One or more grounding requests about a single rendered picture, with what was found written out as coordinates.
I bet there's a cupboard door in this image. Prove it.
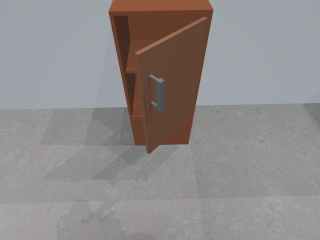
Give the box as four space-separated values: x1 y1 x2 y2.
134 17 208 154

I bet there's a handle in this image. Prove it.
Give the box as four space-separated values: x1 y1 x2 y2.
149 74 165 113

